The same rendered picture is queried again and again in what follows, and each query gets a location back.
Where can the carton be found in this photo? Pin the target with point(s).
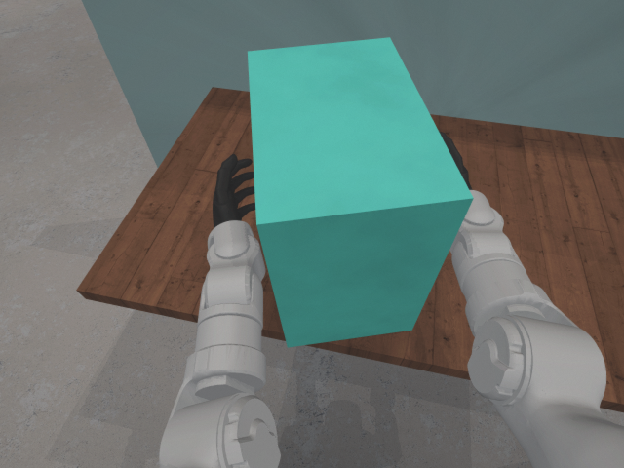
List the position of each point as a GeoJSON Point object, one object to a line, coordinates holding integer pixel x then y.
{"type": "Point", "coordinates": [357, 198]}

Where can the left robot hand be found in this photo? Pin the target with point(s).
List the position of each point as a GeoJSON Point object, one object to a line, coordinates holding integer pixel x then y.
{"type": "Point", "coordinates": [225, 202]}

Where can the robot right upper arm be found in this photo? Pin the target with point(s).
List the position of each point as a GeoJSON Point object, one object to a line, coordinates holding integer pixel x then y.
{"type": "Point", "coordinates": [547, 381]}

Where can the robot left forearm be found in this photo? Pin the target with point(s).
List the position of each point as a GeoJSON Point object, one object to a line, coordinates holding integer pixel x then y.
{"type": "Point", "coordinates": [227, 358]}

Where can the robot left upper arm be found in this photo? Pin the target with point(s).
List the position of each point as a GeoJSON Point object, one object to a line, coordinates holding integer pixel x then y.
{"type": "Point", "coordinates": [234, 431]}

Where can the robot right forearm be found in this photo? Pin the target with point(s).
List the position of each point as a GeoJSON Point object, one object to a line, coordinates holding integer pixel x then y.
{"type": "Point", "coordinates": [490, 274]}

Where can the table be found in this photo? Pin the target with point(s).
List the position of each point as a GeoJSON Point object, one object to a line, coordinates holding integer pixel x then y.
{"type": "Point", "coordinates": [560, 194]}

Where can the right robot hand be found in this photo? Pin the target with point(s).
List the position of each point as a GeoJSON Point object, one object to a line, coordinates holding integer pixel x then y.
{"type": "Point", "coordinates": [457, 158]}

